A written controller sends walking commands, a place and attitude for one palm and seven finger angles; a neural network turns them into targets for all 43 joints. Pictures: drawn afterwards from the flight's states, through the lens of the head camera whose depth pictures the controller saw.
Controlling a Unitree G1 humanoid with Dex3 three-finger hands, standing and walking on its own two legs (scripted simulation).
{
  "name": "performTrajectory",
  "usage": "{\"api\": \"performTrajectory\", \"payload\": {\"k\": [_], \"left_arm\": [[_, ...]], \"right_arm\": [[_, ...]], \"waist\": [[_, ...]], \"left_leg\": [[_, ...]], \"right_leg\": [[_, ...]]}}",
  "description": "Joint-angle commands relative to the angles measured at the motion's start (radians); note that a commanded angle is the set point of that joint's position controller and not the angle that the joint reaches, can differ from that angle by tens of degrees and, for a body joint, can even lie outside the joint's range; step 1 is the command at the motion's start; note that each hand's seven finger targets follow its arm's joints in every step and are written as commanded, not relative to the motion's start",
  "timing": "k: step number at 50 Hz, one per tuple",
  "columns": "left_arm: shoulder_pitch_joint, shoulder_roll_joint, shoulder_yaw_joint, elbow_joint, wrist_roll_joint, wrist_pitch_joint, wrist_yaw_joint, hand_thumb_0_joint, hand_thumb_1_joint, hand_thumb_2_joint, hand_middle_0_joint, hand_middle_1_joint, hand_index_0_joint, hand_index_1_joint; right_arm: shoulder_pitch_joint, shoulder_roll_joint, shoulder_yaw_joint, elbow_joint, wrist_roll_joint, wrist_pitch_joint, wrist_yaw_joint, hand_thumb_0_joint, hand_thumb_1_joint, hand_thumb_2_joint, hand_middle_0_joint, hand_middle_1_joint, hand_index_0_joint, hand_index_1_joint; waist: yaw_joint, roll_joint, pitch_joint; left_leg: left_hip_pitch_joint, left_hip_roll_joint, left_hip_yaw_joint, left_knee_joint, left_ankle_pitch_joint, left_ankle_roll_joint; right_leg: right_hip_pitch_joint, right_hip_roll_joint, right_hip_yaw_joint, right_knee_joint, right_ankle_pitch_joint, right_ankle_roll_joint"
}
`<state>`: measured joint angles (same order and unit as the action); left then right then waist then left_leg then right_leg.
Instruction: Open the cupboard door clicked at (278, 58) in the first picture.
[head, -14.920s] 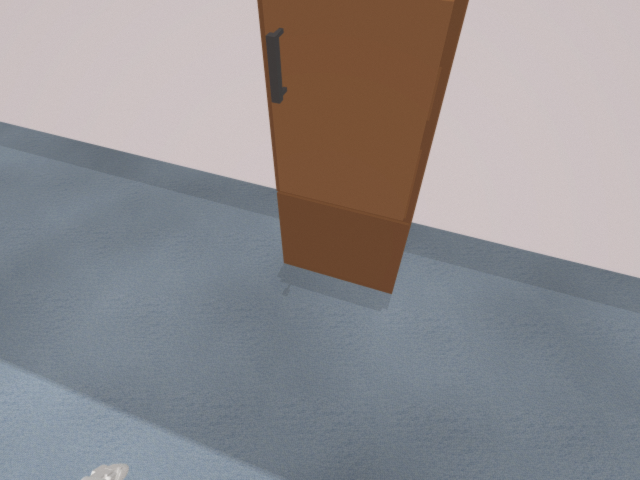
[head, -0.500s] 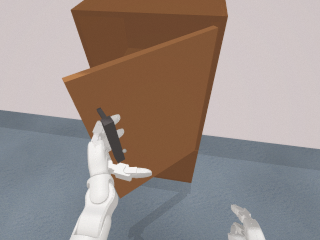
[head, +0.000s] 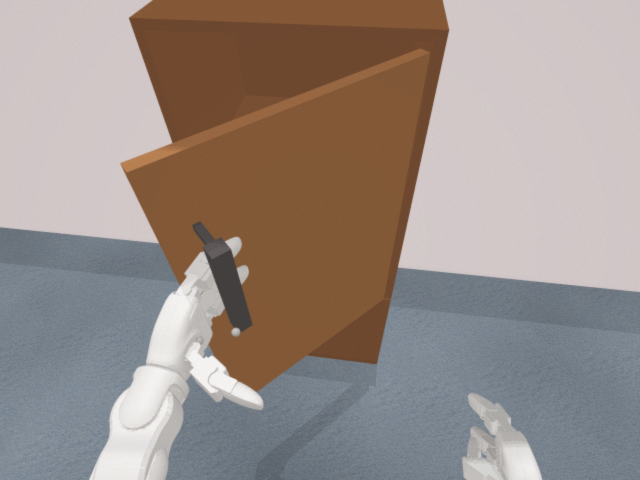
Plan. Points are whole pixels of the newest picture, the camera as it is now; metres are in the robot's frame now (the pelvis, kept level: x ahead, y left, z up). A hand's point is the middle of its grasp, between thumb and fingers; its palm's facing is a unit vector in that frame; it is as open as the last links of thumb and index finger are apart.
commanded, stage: slide the hand sideways off the handle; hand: left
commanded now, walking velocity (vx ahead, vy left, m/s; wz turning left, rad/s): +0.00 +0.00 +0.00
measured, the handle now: (222, 279) +0.33 +0.14 +0.09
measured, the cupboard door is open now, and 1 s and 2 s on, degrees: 46 46 46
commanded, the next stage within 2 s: draw the hand back to the body in 0.78 s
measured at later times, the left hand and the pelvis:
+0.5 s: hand (181, 370) +0.22 +0.17 +0.08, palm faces -0.10 -0.99 -0.05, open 16.2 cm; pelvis +0.00 -0.01 -0.01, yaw +1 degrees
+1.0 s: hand (139, 390) +0.19 +0.20 +0.09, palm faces -0.07 -1.00 -0.05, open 16.3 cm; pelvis -0.01 +0.00 -0.01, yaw +1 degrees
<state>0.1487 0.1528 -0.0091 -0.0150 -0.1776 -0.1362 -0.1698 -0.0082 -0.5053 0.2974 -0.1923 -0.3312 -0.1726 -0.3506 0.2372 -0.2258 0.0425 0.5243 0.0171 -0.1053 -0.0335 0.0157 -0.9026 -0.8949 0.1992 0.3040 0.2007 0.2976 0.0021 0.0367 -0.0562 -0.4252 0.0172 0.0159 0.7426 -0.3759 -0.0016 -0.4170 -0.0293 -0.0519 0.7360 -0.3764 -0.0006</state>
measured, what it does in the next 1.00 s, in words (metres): stands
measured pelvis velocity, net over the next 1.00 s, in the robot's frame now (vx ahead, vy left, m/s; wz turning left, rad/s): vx -0.01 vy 0.00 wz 0.02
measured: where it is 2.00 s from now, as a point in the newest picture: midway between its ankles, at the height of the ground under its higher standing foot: outside the picture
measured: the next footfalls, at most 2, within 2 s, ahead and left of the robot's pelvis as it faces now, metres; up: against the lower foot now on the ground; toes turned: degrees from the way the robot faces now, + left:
none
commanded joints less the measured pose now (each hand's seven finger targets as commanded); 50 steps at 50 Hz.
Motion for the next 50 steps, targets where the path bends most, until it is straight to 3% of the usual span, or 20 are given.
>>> {"api": "performTrajectory", "payload": {"k": [1,4,6,8,11,14,17,19,21,24,28,29,33,35,37,39,42,48,49,50], "left_arm": [[-0.036,0.134,0.138,-0.266,-0.013,-0.075,0.013,0.0,-0.5,0.3,-0.15,-0.3,-0.15,-0.3],[0.004,0.146,0.154,-0.311,-0.034,-0.09,-0.007,0.0,-0.5,0.3,-0.15,-0.3,-0.15,-0.3],[0.004,0.139,0.149,-0.337,-0.048,-0.102,-0.024,0.0,-0.5,0.3,-0.15,-0.3,-0.15,-0.3],[0.006,0.161,0.172,-0.328,-0.065,-0.114,-0.043,0.0,-0.5,0.3,-0.15,-0.3,-0.15,-0.3],[0.069,0.163,0.18,-0.348,-0.089,-0.126,-0.082,0.0,-0.5,0.3,-0.15,-0.3,-0.15,-0.3],[0.044,0.195,0.206,-0.322,-0.103,-0.125,-0.107,0.0,-0.5,0.3,-0.15,-0.3,-0.15,-0.3],[0.04,0.199,0.217,-0.311,-0.114,-0.119,-0.13,0.0,-0.5,0.3,-0.15,-0.3,-0.15,-0.3],[0.076,0.241,0.273,-0.283,-0.128,-0.118,-0.143,0.0,-0.5,0.3,-0.15,-0.3,-0.15,-0.3],[0.106,0.235,0.283,-0.29,-0.143,-0.114,-0.158,0.0,-0.5,0.3,-0.15,-0.3,-0.15,-0.3],[0.137,0.264,0.326,-0.278,-0.158,-0.108,-0.169,0.0,-0.5,0.3,-0.15,-0.3,-0.15,-0.3],[0.183,0.279,0.372,-0.282,-0.181,-0.109,-0.186,0.0,-0.5,0.3,-0.15,-0.3,-0.15,-0.3],[0.177,0.282,0.367,-0.282,-0.182,-0.112,-0.189,0.0,-0.5,0.3,-0.15,-0.3,-0.15,-0.3],[0.14,0.282,0.346,-0.309,-0.192,-0.134,-0.228,0.0,-0.5,0.3,-0.15,-0.3,-0.15,-0.3],[0.165,0.295,0.363,-0.301,-0.2,-0.138,-0.247,0.0,-0.5,0.3,-0.15,-0.3,-0.15,-0.3],[0.145,0.289,0.348,-0.3,-0.207,-0.136,-0.263,0.0,-0.5,0.3,-0.15,-0.3,-0.15,-0.3],[0.138,0.285,0.338,-0.296,-0.208,-0.132,-0.266,0.0,-0.5,0.3,-0.15,-0.3,-0.15,-0.3],[0.091,0.289,0.336,-0.301,-0.203,-0.126,-0.256,0.0,-0.5,0.3,-0.15,-0.3,-0.15,-0.3],[0.151,0.298,0.351,-0.375,-0.174,-0.102,-0.199,0.0,-0.5,0.3,-0.15,-0.3,-0.15,-0.3],[0.166,0.318,0.373,-0.372,-0.171,-0.094,-0.191,0.0,-0.5,0.3,-0.15,-0.3,-0.15,-0.3],[0.188,0.289,0.355,-0.38,-0.175,-0.085,-0.19,0.0,-0.5,0.3,-0.15,-0.3,-0.15,-0.3]], "right_arm": [[-0.109,-0.103,-0.043,-0.179,0.002,-0.045,-0.002,0.0,-0.9,-0.9,0.2,0.3,0.2,0.3],[-0.105,-0.106,-0.044,-0.18,0.004,-0.049,-0.008,0.0,-0.9,-0.9,0.2,0.3,0.2,0.3],[-0.101,-0.104,-0.043,-0.178,0.006,-0.06,-0.012,0.0,-0.9,-0.9,0.2,0.3,0.2,0.3],[-0.093,-0.113,-0.046,-0.168,0.006,-0.071,-0.019,0.0,-0.9,-0.9,0.2,0.3,0.2,0.3],[-0.088,-0.115,-0.047,-0.169,0.008,-0.09,-0.025,0.0,-0.9,-0.9,0.2,0.3,0.2,0.3],[-0.084,-0.126,-0.048,-0.156,0.01,-0.102,-0.033,0.0,-0.9,-0.9,0.2,0.3,0.2,0.3],[-0.082,-0.128,-0.049,-0.156,0.012,-0.115,-0.04,0.0,-0.9,-0.9,0.2,0.3,0.2,0.3],[-0.079,-0.132,-0.051,-0.151,0.011,-0.12,-0.044,0.0,-0.9,-0.9,0.2,0.3,0.2,0.3],[-0.089,-0.128,-0.048,-0.16,0.014,-0.122,-0.044,0.0,-0.9,-0.9,0.2,0.3,0.2,0.3],[-0.091,-0.129,-0.051,-0.16,0.014,-0.125,-0.045,0.0,-0.9,-0.9,0.2,0.3,0.2,0.3],[-0.093,-0.127,-0.054,-0.164,0.02,-0.123,-0.046,0.0,-0.9,-0.9,0.2,0.3,0.2,0.3],[-0.096,-0.131,-0.053,-0.162,0.02,-0.124,-0.046,0.0,-0.9,-0.9,0.2,0.3,0.2,0.3],[-0.089,-0.141,-0.055,-0.164,0.023,-0.147,-0.053,0.0,-0.9,-0.9,0.2,0.3,0.2,0.3],[-0.088,-0.144,-0.058,-0.156,0.025,-0.161,-0.054,0.0,-0.9,-0.9,0.2,0.3,0.2,0.3],[-0.088,-0.148,-0.055,-0.15,0.026,-0.173,-0.056,0.0,-0.9,-0.9,0.2,0.3,0.2,0.3],[-0.095,-0.152,-0.054,-0.146,0.025,-0.186,-0.058,0.0,-0.9,-0.9,0.2,0.3,0.2,0.3],[-0.092,-0.154,-0.054,-0.138,0.028,-0.197,-0.062,0.0,-0.9,-0.9,0.2,0.3,0.2,0.3],[-0.102,-0.137,-0.046,-0.15,0.027,-0.211,-0.056,0.0,-0.9,-0.9,0.2,0.3,0.2,0.3],[-0.109,-0.137,-0.047,-0.144,0.027,-0.21,-0.055,0.0,-0.9,-0.9,0.2,0.3,0.2,0.3],[-0.112,-0.131,-0.045,-0.15,0.029,-0.209,-0.053,0.0,-0.9,-0.9,0.2,0.3,0.2,0.3]], "waist": [[0.035,-0.027,-0.165],[0.026,-0.034,-0.154],[0.014,0.012,-0.146],[0.005,-0.029,-0.14],[0.011,-0.011,-0.163],[-0.004,-0.031,-0.131],[-0.001,-0.025,-0.144],[0.009,-0.071,-0.16],[0.021,-0.029,-0.16],[0.026,-0.051,-0.167],[0.031,-0.022,-0.142],[0.024,-0.043,-0.128],[0.011,0.001,-0.142],[0.011,-0.01,-0.158],[0.004,0.006,-0.133],[0.001,-0.023,-0.119],[-0.001,0.012,-0.114],[0.033,0.044,-0.155],[0.036,0.019,-0.156],[0.036,0.022,-0.142]], "left_leg": [[0.052,-0.027,-0.017,-0.112,0.198,0.011],[0.046,-0.026,-0.016,-0.101,0.205,0.013],[0.055,-0.028,-0.018,-0.093,0.195,0.011],[0.04,-0.03,-0.023,-0.08,0.186,0.012],[0.041,-0.033,-0.025,-0.068,0.206,0.013],[0.01,-0.036,-0.033,-0.056,0.172,0.014],[0.011,-0.038,-0.033,-0.047,0.17,0.014],[-0.005,-0.037,-0.035,-0.037,0.184,0.016],[-0.01,-0.041,-0.03,-0.036,0.192,0.014],[-0.019,-0.04,-0.03,-0.028,0.211,0.014],[-0.028,-0.039,-0.026,-0.031,0.195,0.009],[-0.037,-0.038,-0.03,-0.026,0.19,0.013],[-0.02,-0.038,-0.037,-0.019,0.18,0.015],[-0.019,-0.037,-0.039,-0.012,0.189,0.017],[-0.024,-0.037,-0.043,-0.015,0.173,0.016],[-0.031,-0.034,-0.049,-0.011,0.155,0.02],[-0.022,-0.032,-0.055,-0.023,0.117,0.017],[0.015,-0.03,-0.064,-0.07,0.129,0.013],[0.013,-0.028,-0.065,-0.069,0.138,0.014],[0.016,-0.028,-0.061,-0.079,0.137,0.013]], "right_leg": [[0.1,0.035,-0.005,-0.088,0.267,-0.026],[0.096,0.042,-0.005,-0.089,0.279,-0.023],[0.071,0.043,-0.005,-0.087,0.271,-0.022],[0.061,0.044,0.001,-0.09,0.266,-0.019],[0.069,0.042,0.0,-0.079,0.289,-0.018],[0.046,0.042,0.008,-0.086,0.244,-0.016],[0.041,0.037,0.011,-0.083,0.242,-0.013],[0.068,0.035,0.025,-0.089,0.252,-0.013],[0.078,0.03,0.031,-0.085,0.27,-0.013],[0.096,0.029,0.039,-0.085,0.293,-0.01],[0.079,0.032,0.037,-0.089,0.271,-0.009],[0.076,0.033,0.044,-0.095,0.259,-0.009],[0.048,0.034,0.045,-0.095,0.234,-0.008],[0.057,0.034,0.048,-0.093,0.245,-0.007],[0.032,0.038,0.04,-0.094,0.219,-0.008],[0.02,0.042,0.041,-0.098,0.182,-0.009],[-0.006,0.042,0.025,-0.097,0.124,-0.011],[0.032,0.047,-0.012,-0.081,0.137,-0.019],[0.048,0.05,-0.008,-0.085,0.143,-0.02],[0.046,0.049,-0.013,-0.091,0.149,-0.018]]}}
